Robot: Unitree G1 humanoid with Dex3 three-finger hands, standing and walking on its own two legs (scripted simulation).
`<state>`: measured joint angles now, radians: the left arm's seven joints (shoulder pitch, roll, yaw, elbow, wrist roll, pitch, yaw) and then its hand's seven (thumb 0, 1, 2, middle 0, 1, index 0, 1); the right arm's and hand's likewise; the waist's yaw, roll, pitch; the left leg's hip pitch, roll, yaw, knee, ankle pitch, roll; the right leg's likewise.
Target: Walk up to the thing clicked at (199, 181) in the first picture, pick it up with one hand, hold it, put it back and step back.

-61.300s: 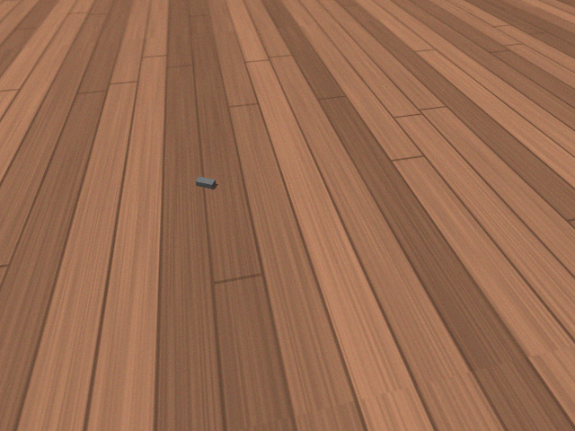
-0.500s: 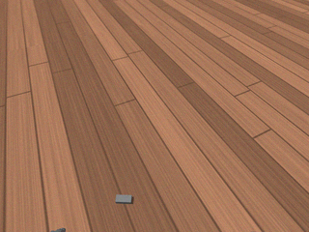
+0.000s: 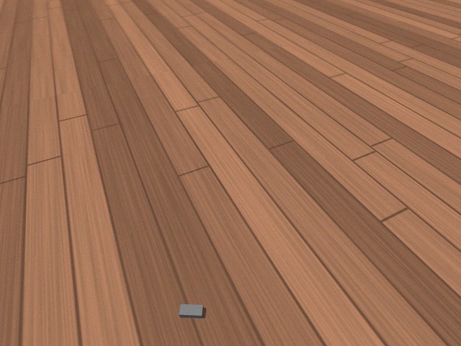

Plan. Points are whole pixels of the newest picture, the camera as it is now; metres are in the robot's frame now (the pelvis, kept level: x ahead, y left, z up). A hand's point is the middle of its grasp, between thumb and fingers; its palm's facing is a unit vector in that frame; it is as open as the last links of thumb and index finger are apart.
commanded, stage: stand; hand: left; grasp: from above
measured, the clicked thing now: (191, 311) +0.47 +0.19 -0.76
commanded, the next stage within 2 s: step back in 1.72 s
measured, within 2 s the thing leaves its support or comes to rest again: neither
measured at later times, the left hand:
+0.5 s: hand out of the picture +0.06 +0.23 -0.16, palm faces +0.01 -0.94 -0.33, open 7.4 cm
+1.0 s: hand out of the picture +0.09 +0.24 -0.15, palm faces +0.01 -0.94 -0.33, open 7.4 cm
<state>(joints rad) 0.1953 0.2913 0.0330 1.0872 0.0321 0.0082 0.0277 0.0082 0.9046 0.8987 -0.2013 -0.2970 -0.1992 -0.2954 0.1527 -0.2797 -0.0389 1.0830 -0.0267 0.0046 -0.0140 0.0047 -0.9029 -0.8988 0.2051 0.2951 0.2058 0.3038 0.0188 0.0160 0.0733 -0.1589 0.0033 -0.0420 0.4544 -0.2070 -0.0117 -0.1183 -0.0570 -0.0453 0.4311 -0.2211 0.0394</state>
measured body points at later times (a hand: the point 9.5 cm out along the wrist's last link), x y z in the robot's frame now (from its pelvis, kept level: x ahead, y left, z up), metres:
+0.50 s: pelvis +0.01 -0.01 +0.00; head +0.01 -0.01 +0.45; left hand +0.06 +0.28 -0.13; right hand +0.05 -0.30 -0.14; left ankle +0.03 +0.13 -0.74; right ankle +0.01 -0.14 -0.74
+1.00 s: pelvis +0.02 -0.01 +0.01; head +0.02 -0.01 +0.46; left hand +0.09 +0.29 -0.13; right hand +0.09 -0.30 -0.13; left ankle +0.03 +0.13 -0.74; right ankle +0.01 -0.14 -0.74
